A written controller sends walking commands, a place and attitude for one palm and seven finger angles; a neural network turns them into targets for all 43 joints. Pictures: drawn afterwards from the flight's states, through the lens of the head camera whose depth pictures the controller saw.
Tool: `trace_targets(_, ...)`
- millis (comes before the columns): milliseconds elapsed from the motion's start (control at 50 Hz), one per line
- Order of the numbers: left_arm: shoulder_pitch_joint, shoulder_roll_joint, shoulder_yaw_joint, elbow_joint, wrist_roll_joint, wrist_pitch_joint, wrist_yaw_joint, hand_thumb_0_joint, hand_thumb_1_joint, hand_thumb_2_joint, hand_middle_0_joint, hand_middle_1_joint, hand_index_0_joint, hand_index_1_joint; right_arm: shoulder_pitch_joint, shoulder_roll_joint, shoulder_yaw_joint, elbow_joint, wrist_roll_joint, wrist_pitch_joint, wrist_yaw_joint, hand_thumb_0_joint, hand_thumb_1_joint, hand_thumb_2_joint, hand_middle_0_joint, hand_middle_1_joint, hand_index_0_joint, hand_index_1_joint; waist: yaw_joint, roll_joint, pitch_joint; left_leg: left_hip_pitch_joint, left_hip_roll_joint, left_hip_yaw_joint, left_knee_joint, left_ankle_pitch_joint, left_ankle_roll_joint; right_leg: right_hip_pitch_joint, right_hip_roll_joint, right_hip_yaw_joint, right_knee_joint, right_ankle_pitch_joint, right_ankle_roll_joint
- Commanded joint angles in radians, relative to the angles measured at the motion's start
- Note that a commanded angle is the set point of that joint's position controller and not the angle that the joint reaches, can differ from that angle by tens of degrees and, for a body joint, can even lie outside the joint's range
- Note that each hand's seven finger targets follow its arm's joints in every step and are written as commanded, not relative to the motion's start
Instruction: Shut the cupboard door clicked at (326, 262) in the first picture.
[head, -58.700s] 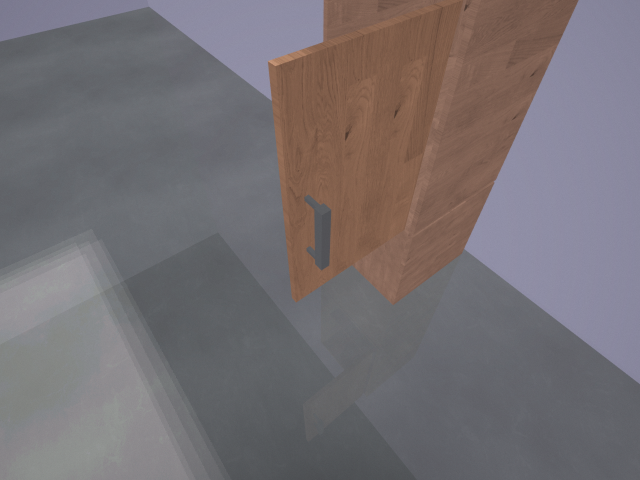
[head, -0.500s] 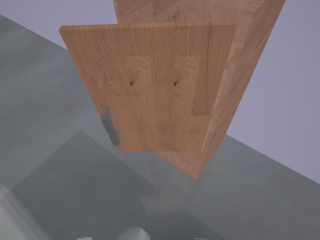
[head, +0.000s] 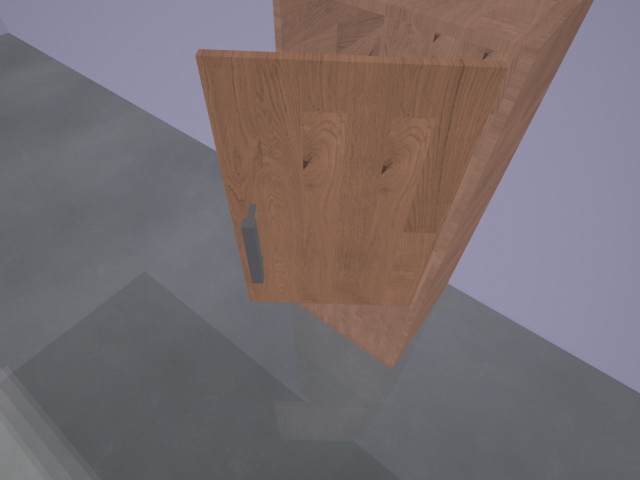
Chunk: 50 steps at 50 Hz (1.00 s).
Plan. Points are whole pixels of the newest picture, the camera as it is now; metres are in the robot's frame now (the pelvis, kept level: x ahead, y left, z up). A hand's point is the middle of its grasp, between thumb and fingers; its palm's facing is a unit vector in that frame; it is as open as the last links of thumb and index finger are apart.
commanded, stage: come to a stop and stand still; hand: left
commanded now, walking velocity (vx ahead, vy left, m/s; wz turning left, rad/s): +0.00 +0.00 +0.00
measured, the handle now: (255, 245) +0.51 +0.17 -0.09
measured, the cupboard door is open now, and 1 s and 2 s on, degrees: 36 36 36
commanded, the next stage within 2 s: look again from close up in 0.50 s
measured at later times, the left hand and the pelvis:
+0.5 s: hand out of the picture -0.01 +0.16 -0.18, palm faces +0.02 -0.99 -0.16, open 7.3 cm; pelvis -0.01 -0.01 +0.01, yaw +0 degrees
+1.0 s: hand out of the picture +0.06 +0.24 -0.15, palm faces +0.06 -0.93 -0.35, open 7.3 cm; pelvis -0.02 -0.01 +0.00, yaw +2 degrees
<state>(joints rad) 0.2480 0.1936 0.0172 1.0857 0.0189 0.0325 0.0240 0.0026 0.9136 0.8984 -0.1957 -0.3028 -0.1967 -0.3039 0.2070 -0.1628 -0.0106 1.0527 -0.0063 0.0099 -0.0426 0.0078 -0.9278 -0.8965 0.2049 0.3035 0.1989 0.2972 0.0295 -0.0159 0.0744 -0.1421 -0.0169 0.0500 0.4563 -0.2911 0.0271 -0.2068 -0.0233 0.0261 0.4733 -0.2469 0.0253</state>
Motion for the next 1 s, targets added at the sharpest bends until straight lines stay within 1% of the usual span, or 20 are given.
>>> trace_targets(0, 0.026, 0.075, 0.008, -0.024, -0.008, -0.031, 0.008, 0.000, 0.900, 0.900, -0.200, -0.300, -0.200, -0.300, 0.084, -0.123, -0.023, -0.016, 0.005, -0.020, 0.005, 0.000, -0.900, -0.900, 0.200, 0.300, 0.200, 0.300, -0.030, -0.099, -0.113, 0.033, 0.114, -0.095, -0.095, 0.229, -0.005, 0.065, -0.072, 0.064, -0.091, 0.237, -0.047)
trace_targets(40, 0.018, 0.070, 0.005, -0.019, -0.008, -0.030, 0.008, 0.000, 0.900, 0.900, -0.200, -0.300, -0.200, -0.300, 0.087, -0.122, -0.018, 0.000, 0.004, -0.022, 0.007, 0.000, -0.900, -0.900, 0.200, 0.300, 0.200, 0.300, -0.033, -0.087, -0.084, 0.025, 0.117, -0.099, -0.126, 0.170, -0.005, 0.042, -0.068, 0.065, -0.113, 0.155, -0.043)
trace_targets(80, 0.020, 0.067, 0.004, -0.014, -0.006, -0.026, 0.008, 0.000, 0.900, 0.900, -0.200, -0.300, -0.200, -0.300, 0.082, -0.115, -0.013, 0.015, 0.002, -0.020, 0.010, 0.000, -0.900, -0.900, 0.200, 0.300, 0.200, 0.300, -0.025, -0.059, -0.026, -0.010, 0.116, -0.104, -0.156, 0.109, -0.002, 0.025, -0.060, 0.064, -0.132, 0.090, -0.041)
trace_targets(160, 0.045, 0.056, 0.000, 0.003, -0.006, -0.025, 0.009, 0.000, 0.900, 0.900, -0.200, -0.300, -0.200, -0.300, 0.092, -0.102, -0.007, 0.036, 0.000, -0.018, 0.009, 0.000, -0.900, -0.900, 0.200, 0.300, 0.200, 0.300, -0.020, -0.004, 0.032, -0.056, 0.109, -0.103, -0.186, 0.034, -0.005, 0.012, -0.058, 0.072, -0.146, 0.061, -0.041)
trace_targets(240, 0.060, 0.049, 0.000, 0.011, -0.007, -0.028, 0.011, 0.000, 0.900, 0.900, -0.200, -0.300, -0.200, -0.300, 0.117, -0.084, -0.005, 0.049, -0.001, -0.020, 0.008, 0.000, -0.900, -0.900, 0.200, 0.300, 0.200, 0.300, -0.020, 0.026, 0.026, -0.054, 0.105, -0.098, -0.186, 0.044, -0.007, 0.023, -0.059, 0.072, -0.148, 0.082, -0.044)
trace_targets(280, 0.061, 0.048, 0.001, 0.014, -0.006, -0.029, 0.012, 0.000, 0.900, 0.900, -0.200, -0.300, -0.200, -0.300, 0.129, -0.078, -0.007, 0.055, 0.000, -0.018, 0.008, 0.000, -0.900, -0.900, 0.200, 0.300, 0.200, 0.300, -0.020, 0.013, 0.039, -0.065, 0.108, -0.096, -0.187, 0.025, -0.008, 0.024, -0.055, 0.068, -0.154, 0.067, -0.044)
trace_targets(320, 0.069, 0.042, 0.001, 0.017, -0.007, -0.029, 0.011, 0.000, 0.900, 0.900, -0.200, -0.300, -0.200, -0.300, 0.133, -0.072, -0.007, 0.057, -0.001, -0.019, 0.007, 0.000, -0.900, -0.900, 0.200, 0.300, 0.200, 0.300, -0.018, 0.038, 0.029, -0.066, 0.105, -0.097, -0.189, 0.026, -0.007, 0.027, -0.058, 0.071, -0.152, 0.076, -0.045)
trace_targets(380, 0.072, 0.040, 0.001, 0.018, -0.007, -0.032, 0.012, 0.000, 0.900, 0.900, -0.200, -0.300, -0.200, -0.300, 0.152, -0.070, -0.008, 0.059, 0.001, -0.020, 0.006, 0.000, -0.900, -0.900, 0.200, 0.300, 0.200, 0.300, -0.022, 0.014, 0.021, -0.057, 0.109, -0.092, -0.181, 0.045, -0.008, 0.033, -0.055, 0.066, -0.152, 0.087, -0.045)
trace_targets(560, 0.087, 0.023, -0.001, 0.025, -0.009, -0.038, 0.014, 0.000, 0.900, 0.900, -0.200, -0.300, -0.200, -0.300, 0.169, -0.059, -0.010, 0.067, 0.000, -0.024, 0.003, 0.000, -0.900, -0.900, 0.200, 0.300, 0.200, 0.300, -0.025, -0.003, 0.007, -0.032, 0.108, -0.089, -0.160, 0.102, -0.008, 0.025, -0.060, 0.065, -0.147, 0.116, -0.046)
trace_targets(580, 0.036, 0.234, -0.011, -0.077, 0.001, -0.069, 0.015, 0.000, 0.900, 0.900, -0.200, -0.300, -0.200, -0.300, 0.078, -0.206, -0.018, -0.061, -0.006, -0.044, 0.018, 0.000, -0.900, -0.900, 0.200, 0.300, 0.200, 0.300, -0.056, 0.087, 0.028, -0.087, 0.067, -0.115, -0.134, 0.286, -0.013, 0.038, -0.042, 0.009, -0.054, 0.156, -0.062)
trace_targets(600, 0.089, 0.160, 0.015, -0.078, -0.004, -0.072, 0.021, 0.000, 0.900, 0.900, -0.200, -0.300, -0.200, -0.300, 0.054, -0.188, -0.042, -0.068, -0.013, -0.077, 0.010, 0.000, -0.900, -0.900, 0.200, 0.300, 0.200, 0.300, -0.012, 0.083, -0.115, -0.065, 0.119, -0.125, -0.049, 0.262, 0.005, 0.067, -0.070, 0.037, -0.022, 0.123, -0.062)
trace_targets(620, 0.071, 0.155, 0.020, -0.071, 0.002, -0.077, 0.021, 0.000, 0.900, 0.900, -0.200, -0.300, -0.200, -0.300, 0.064, -0.184, -0.052, -0.063, -0.011, -0.083, 0.003, 0.000, -0.900, -0.900, 0.200, 0.300, 0.200, 0.300, -0.036, 0.103, -0.180, -0.042, 0.111, -0.126, -0.037, 0.292, 0.010, 0.083, -0.073, 0.043, -0.012, 0.184, -0.076)
trace_targets(640, 0.076, 0.156, 0.014, -0.080, -0.004, -0.078, 0.018, 0.000, 0.900, 0.900, -0.200, -0.300, -0.200, -0.300, 0.079, -0.180, -0.050, -0.065, -0.006, -0.081, -0.001, 0.000, -0.900, -0.900, 0.200, 0.300, 0.200, 0.300, -0.034, 0.108, -0.207, -0.023, 0.108, -0.129, -0.022, 0.278, 0.015, 0.088, -0.078, 0.037, -0.016, 0.192, -0.077)
trace_targets(680, 0.070, 0.151, 0.019, -0.096, -0.002, -0.075, 0.016, 0.000, 0.900, 0.900, -0.200, -0.300, -0.200, -0.300, 0.078, -0.185, -0.051, -0.076, -0.008, -0.073, 0.000, 0.000, -0.900, -0.900, 0.200, 0.300, 0.200, 0.300, -0.037, 0.043, -0.169, -0.051, 0.105, -0.126, 0.001, 0.262, 0.023, 0.060, -0.074, 0.047, -0.014, 0.209, -0.081)
trace_targets(720, 0.050, 0.166, 0.028, -0.107, 0.000, -0.072, 0.015, 0.000, 0.900, 0.900, -0.200, -0.300, -0.200, -0.300, 0.065, -0.207, -0.063, -0.086, -0.006, -0.065, 0.001, 0.000, -0.900, -0.900, 0.200, 0.300, 0.200, 0.300, -0.041, -0.008, -0.078, -0.099, 0.100, -0.127, -0.011, 0.209, 0.026, 0.014, -0.075, 0.047, -0.016, 0.182, -0.081)
trace_targets(740, 0.046, 0.176, 0.030, -0.115, 0.001, -0.074, 0.015, 0.000, 0.900, 0.900, -0.200, -0.300, -0.200, -0.300, 0.055, -0.220, -0.066, -0.092, -0.005, -0.063, 0.002, 0.000, -0.900, -0.900, 0.200, 0.300, 0.200, 0.300, -0.039, -0.032, -0.053, -0.104, 0.102, -0.128, -0.010, 0.218, 0.028, 0.000, -0.076, 0.056, -0.018, 0.202, -0.083)
trace_targets(800, 0.020, 0.206, 0.033, -0.130, -0.001, -0.075, 0.014, 0.000, 0.900, 0.900, -0.200, -0.300, -0.200, -0.300, 0.016, -0.242, -0.062, -0.101, -0.006, -0.059, 0.008, 0.000, -0.900, -0.900, 0.200, 0.300, 0.200, 0.300, -0.038, -0.015, -0.038, -0.098, 0.105, -0.125, -0.027, 0.243, 0.026, 0.003, -0.080, 0.060, -0.022, 0.233, -0.081)
trace_targets(840, -0.002, 0.232, 0.035, -0.139, -0.002, -0.077, 0.013, 0.000, 0.900, 0.900, -0.200, -0.300, -0.200, -0.300, -0.016, -0.267, -0.063, -0.108, -0.007, -0.057, 0.012, 0.000, -0.900, -0.900, 0.200, 0.300, 0.200, 0.300, -0.037, -0.019, -0.045, -0.081, 0.107, -0.125, -0.033, 0.245, 0.023, 0.002, -0.085, 0.067, -0.031, 0.244, -0.077)
trace_targets(880, -0.025, 0.247, 0.035, -0.146, -0.001, -0.076, 0.010, 0.000, 0.900, 0.900, -0.200, -0.300, -0.200, -0.300, -0.042, -0.279, -0.059, -0.112, -0.011, -0.056, 0.017, 0.000, -0.900, -0.900, 0.200, 0.300, 0.200, 0.300, -0.033, 0.003, -0.059, -0.068, 0.110, -0.125, -0.050, 0.249, 0.023, 0.017, -0.084, 0.066, -0.042, 0.232, -0.074)
trace_targets(980, -0.078, 0.291, 0.033, -0.159, -0.001, -0.074, 0.001, 0.000, 0.900, 0.900, -0.200, -0.300, -0.200, -0.300, -0.100, -0.313, -0.052, -0.120, -0.012, -0.049, 0.030, 0.000, -0.900, -0.900, 0.200, 0.300, 0.200, 0.300, -0.032, -0.010, -0.047, -0.061, 0.108, -0.130, -0.091, 0.151, 0.016, 0.002, -0.092, 0.078, -0.103, 0.114, -0.066)
